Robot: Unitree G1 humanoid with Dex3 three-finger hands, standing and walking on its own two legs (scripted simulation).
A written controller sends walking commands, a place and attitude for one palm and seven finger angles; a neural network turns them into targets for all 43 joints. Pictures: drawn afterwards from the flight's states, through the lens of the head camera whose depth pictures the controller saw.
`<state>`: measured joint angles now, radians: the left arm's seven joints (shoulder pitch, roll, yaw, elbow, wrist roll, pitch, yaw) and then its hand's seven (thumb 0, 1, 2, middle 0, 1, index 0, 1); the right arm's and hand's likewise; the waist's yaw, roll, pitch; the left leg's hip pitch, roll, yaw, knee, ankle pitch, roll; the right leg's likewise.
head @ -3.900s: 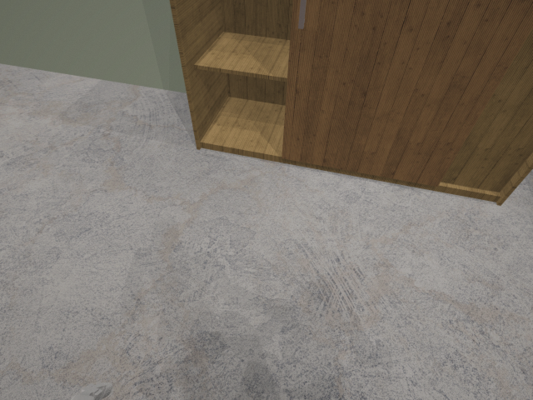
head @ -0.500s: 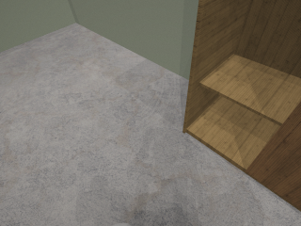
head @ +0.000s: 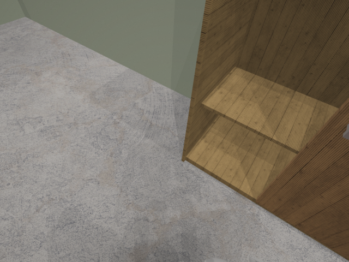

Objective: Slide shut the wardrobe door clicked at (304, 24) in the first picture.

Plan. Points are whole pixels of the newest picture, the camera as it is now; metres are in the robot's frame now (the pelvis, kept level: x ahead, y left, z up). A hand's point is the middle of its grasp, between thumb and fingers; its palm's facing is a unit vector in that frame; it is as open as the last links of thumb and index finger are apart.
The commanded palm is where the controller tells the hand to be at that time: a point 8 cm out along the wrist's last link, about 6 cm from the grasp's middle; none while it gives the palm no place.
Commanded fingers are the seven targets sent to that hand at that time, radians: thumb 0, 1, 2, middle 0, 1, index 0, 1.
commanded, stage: turn to face it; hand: right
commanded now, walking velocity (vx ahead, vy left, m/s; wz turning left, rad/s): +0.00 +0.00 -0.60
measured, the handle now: out of the picture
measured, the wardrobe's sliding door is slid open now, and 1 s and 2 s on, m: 0.50 0.50 0.50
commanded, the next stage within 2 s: take the last steps up to it in 0.78 s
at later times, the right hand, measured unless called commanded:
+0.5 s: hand out of the picture +0.03 -0.28 -0.16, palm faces +0.32 +0.91 -0.26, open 7.4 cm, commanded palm none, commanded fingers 0.00 -0.90 -0.90 0.20 0.30 0.20 0.30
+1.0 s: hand out of the picture -0.01 -0.18 -0.15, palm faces +0.50 +0.84 -0.24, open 7.3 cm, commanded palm none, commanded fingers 0.00 -0.90 -0.90 0.20 0.30 0.20 0.30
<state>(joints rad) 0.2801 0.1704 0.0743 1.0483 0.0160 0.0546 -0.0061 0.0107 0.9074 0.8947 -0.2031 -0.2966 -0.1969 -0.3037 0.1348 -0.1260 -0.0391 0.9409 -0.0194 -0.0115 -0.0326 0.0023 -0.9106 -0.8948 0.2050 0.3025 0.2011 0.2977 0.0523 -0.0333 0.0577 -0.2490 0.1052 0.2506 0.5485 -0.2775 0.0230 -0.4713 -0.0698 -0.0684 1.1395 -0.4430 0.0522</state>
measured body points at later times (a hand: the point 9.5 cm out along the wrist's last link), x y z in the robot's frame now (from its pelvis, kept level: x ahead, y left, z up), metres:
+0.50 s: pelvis +0.02 -0.05 +0.01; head +0.05 -0.08 +0.45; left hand +0.19 +0.17 -0.12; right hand +0.01 -0.33 -0.14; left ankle +0.05 +0.13 -0.65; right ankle +0.04 -0.13 -0.73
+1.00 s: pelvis +0.02 +0.01 +0.01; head +0.05 +0.02 +0.46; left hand +0.18 +0.22 -0.15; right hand -0.03 -0.23 -0.13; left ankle +0.08 +0.10 -0.73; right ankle -0.07 -0.11 -0.67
